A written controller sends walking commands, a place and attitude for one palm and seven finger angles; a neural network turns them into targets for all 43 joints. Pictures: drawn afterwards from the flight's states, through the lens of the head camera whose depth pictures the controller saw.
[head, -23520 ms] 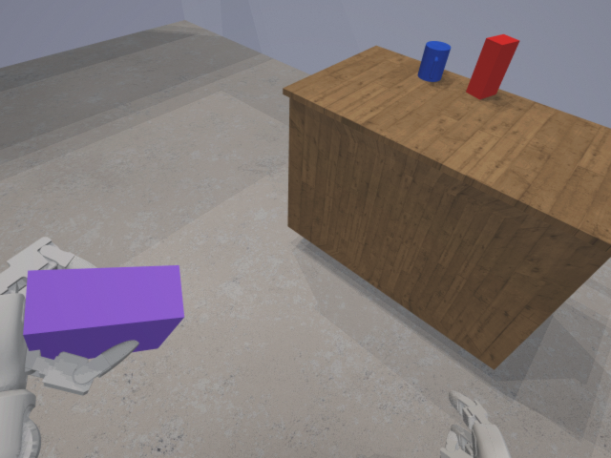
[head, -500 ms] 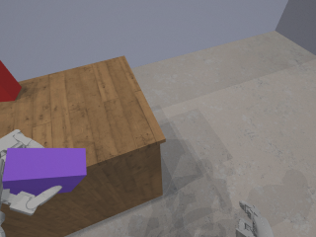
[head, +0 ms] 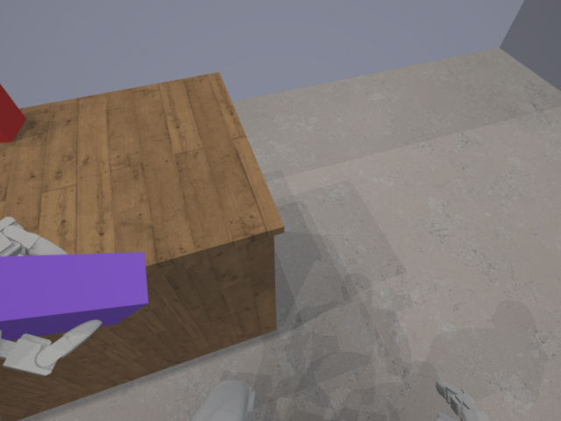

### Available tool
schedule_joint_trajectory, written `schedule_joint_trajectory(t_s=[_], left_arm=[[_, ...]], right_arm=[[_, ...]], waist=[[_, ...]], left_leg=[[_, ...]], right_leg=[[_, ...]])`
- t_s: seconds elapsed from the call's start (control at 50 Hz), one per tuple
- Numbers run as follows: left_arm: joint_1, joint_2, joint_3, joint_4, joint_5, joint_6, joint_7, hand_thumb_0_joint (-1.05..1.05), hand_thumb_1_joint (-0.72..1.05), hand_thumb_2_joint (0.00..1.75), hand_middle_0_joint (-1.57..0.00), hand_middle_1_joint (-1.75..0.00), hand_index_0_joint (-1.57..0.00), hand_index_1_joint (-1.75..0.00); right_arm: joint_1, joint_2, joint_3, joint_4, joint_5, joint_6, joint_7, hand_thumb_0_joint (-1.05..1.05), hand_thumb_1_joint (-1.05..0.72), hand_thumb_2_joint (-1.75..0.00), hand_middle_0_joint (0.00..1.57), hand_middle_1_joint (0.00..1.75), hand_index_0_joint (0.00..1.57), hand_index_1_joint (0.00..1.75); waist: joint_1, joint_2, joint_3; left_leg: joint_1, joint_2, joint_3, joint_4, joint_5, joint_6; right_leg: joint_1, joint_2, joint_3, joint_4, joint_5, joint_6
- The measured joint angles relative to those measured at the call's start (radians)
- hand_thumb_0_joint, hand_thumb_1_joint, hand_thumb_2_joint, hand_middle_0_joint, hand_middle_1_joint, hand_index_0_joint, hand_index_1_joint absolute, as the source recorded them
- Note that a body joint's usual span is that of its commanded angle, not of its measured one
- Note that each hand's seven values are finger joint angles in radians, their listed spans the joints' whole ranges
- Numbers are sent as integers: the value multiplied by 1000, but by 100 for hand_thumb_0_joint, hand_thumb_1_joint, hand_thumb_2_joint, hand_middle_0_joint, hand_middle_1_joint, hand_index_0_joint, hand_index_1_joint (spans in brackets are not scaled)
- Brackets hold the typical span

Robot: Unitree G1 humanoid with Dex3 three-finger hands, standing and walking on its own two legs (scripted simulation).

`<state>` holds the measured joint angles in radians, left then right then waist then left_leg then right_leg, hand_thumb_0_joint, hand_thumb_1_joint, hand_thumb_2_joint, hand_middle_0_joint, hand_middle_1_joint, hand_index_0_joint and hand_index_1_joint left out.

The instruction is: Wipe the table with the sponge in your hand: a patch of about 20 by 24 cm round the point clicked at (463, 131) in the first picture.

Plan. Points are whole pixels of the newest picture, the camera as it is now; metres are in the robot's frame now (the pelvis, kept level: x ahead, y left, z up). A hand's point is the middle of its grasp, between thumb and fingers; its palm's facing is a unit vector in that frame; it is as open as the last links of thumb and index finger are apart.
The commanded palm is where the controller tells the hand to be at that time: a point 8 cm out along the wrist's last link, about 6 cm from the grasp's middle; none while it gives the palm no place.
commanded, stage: shuffle to correct the standing spot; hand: left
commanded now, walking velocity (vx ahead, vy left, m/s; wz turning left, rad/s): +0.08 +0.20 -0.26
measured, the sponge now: (89, 295) +0.22 +0.22 +0.13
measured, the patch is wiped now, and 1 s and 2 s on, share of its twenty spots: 0.00 0.00 0.00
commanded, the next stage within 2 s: come to a stop and stand still in 1.96 s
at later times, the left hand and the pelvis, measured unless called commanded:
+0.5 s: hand out of the picture +0.21 +0.30 +0.15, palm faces +0.36 -0.72 -0.60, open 9.6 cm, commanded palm +0.18 +0.30 +0.21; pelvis +0.00 +0.03 +0.01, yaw -3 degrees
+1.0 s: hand out of the picture +0.23 +0.33 +0.19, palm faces +0.37 -0.73 -0.58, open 9.6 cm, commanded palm +0.18 +0.37 +0.21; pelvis +0.01 +0.10 -0.01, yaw -2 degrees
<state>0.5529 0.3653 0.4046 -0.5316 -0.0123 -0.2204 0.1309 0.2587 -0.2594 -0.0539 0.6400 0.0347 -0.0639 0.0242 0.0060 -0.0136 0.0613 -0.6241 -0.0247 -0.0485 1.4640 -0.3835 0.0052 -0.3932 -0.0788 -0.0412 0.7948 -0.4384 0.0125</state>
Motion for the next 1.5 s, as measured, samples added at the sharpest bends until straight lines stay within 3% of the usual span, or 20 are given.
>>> schedule_joint_trajectory(t_s=[0.1, 0.16, 0.22, 0.28, 0.36, 0.44, 0.54, 0.6, 0.66, 0.74, 0.78, 0.82, 0.88, 0.96, 1.04, 1.16, 1.28, 1.36, 1.42, 1.5], left_arm=[[-44, 65, 19, -88, -2, 11, 33, 0, -46, 102, -79, -135, -79, -134], [-92, 111, 70, -99, 0, -5, 50, 0, -46, 102, -79, -135, -79, -134], [-115, 110, 75, -61, -5, -17, 36, 0, -46, 102, -79, -135, -79, -133], [-105, 121, 91, -41, -31, -27, 13, 0, -46, 102, -79, -135, -79, -133], [-93, 114, 75, 26, -48, -25, -24, 0, -46, 102, -79, -135, -79, -133], [-6, 69, 85, 125, -55, -12, -34, 0, -46, 102, -79, -135, -79, -133], [-31, -28, -2, 177, -23, 70, 3, 0, -45, 102, -79, -135, -80, -133], [-88, -51, -92, 88, -12, 82, 23, 0, -45, 102, -79, -135, -80, -133], [-92, 5, -110, -45, -14, 57, 27, 0, -46, 102, -79, -134, -80, -133], [-43, 147, 19, -176, -32, -5, 37, 0, -46, 102, -79, -134, -80, -133], [-29, 198, 99, -181, -45, -39, 45, 0, -46, 102, -79, -134, -80, -133], [-30, 191, 138, -119, -54, -60, 46, 0, -46, 102, -79, -134, -80, -133], [-31, 135, 120, 10, -38, -47, 20, 0, -45, 102, -79, -134, -80, -133], [-44, 80, 76, 82, -38, -10, 0, 0, -45, 101, -80, -134, -81, -133], [-76, 22, 6, 76, -38, 16, -17, 0, -45, 101, -80, -134, -81, -132], [-47, -19, -37, 42, -32, 40, -24, 0, -45, 101, -80, -134, -81, -132], [-63, 70, -30, -20, -36, 55, -9, 0, -46, 101, -80, -133, -81, -132], [-67, 97, -9, -51, -32, 17, 3, 0, -46, 101, -80, -133, -81, -132], [-92, 103, 14, -11, -28, 7, 12, 0, -46, 101, -80, -133, -81, -132], [-97, 52, 0, 76, -7, 24, 2, 0, -46, 101, -80, -133, -81, -132]], right_arm=[[-44, -21, -19, -49, -10, -71, -23, 1, -90, -90, 20, 30, 19, 30], [-110, 44, -27, -44, -10, -108, -39, 1, -91, -90, 20, 30, 19, 30], [-102, 59, -10, -75, -11, -124, -36, 1, -91, -90, 20, 30, 19, 30], [-74, 56, 8, -92, 2, -90, -32, 1, -90, -90, 20, 30, 19, 30], [-59, 30, 12, -41, 11, -30, -33, 1, -90, -90, 20, 30, 19, 30], [-18, 46, 26, 12, 12, 45, 8, 1, -90, -89, 21, 30, 20, 30], [15, 22, 27, 25, -14, 10, 8, 1, -90, -89, 21, 30, 20, 30], [5, 2, 17, 24, -20, -41, -3, 1, -90, -89, 21, 30, 20, 30], [-32, -5, 3, -10, -21, -75, -11, 1, -90, -89, 21, 30, 20, 30], [-76, -7, -18, -84, -5, -94, -23, 1, -90, -90, 20, 30, 20, 30], [-101, -3, -32, -107, 2, -97, -33, 1, -90, -90, 20, 30, 20, 30], [-130, 37, -34, -96, 14, -84, -36, 1, -90, -90, 20, 30, 19, 30], [-92, 54, -20, -90, 9, -71, -26, 1, -91, -90, 20, 30, 19, 30], [-17, 55, 10, -62, 16, -42, -24, 1, -90, -90, 20, 30, 19, 30], [2, 46, 32, 12, 11, -29, -27, 1, -90, -90, 20, 30, 19, 30], [0, 69, 53, 43, -5, -27, 5, 1, -90, -89, 21, 30, 20, 30], [-2, 43, 42, -18, -23, -85, -23, 1, -90, -89, 21, 30, 20, 30], [-16, -7, 5, -68, -21, -115, -53, 1, -90, -89, 21, 30, 20, 30], [-58, 24, -11, -55, -7, -94, -61, 1, -90, -90, 20, 30, 20, 30], [-36, 46, -7, -62, 4, -86, -47, 1, -90, -90, 20, 30, 19, 30]], waist=[[-6, -65, 15], [24, -148, 58], [-24, -44, 12], [-48, 51, -20], [-77, 205, 41], [-16, 114, 28], [21, 21, 29], [39, -38, 44], [13, -90, 36], [-47, -108, -3], [-62, -105, -10], [-42, -134, 1], [-67, -39, -48], [-48, 47, -44], [-22, 127, 24], [40, -6, 24], [21, -115, -32], [-6, -69, -67], [1, -123, -43], [-40, -39, -70]], left_leg=[[260, 38, 43, -696, 6, -3], [350, -7, 141, -780, -60, -44], [328, 20, 122, -757, -48, -29], [295, 27, 107, -714, -70, -26], [159, 59, 6, -341, -49, 11], [24, -22, 2, -12, 63, -11], [-59, -8, 24, 18, 150, -24], [-31, -4, 43, -92, 138, -23], [49, 3, 65, -292, 94, -18], [252, 15, 101, -769, 98, 11], [349, 7, 135, -920, 57, -20], [391, -22, 192, -911, 24, -33], [370, 2, 170, -869, 12, -17], [346, 14, 123, -804, -16, -16], [201, 30, 23, -409, -59, 20], [28, -3, 23, -54, 148, -6], [183, 35, 84, -542, 111, 14], [394, 44, 135, -974, 102, 31], [473, -3, 191, -1035, 85, -29], [461, 26, 163, -978, 57, -24]], right_leg=[[-82, -40, 44, 93, -4, 11], [-157, -27, 125, 325, -49, -25], [-198, 60, 53, 463, -56, -32], [-128, 77, 3, 191, 69, -40], [32, 131, -105, -2, -16, -110], [43, 106, -44, -31, 21, -111], [52, 65, -17, -121, 79, -98], [46, 33, -7, -151, 103, -84], [17, 8, 13, -151, 113, -71], [-44, -9, 38, -67, 77, -41], [-95, -27, 48, 59, 39, -36], [-154, -26, 88, 262, -5, -38], [-227, 36, 26, 456, -28, -29], [-134, 51, -56, 116, 114, -28], [-21, 83, -156, 4, 54, -128], [3, 51, -108, -93, 133, -127], [-15, -4, -59, -206, 210, -100], [-54, 7, -56, -154, 188, -71], [-70, -30, 4, -40, 157, -52], [-87, 30, -27, 131, 29, -35]])
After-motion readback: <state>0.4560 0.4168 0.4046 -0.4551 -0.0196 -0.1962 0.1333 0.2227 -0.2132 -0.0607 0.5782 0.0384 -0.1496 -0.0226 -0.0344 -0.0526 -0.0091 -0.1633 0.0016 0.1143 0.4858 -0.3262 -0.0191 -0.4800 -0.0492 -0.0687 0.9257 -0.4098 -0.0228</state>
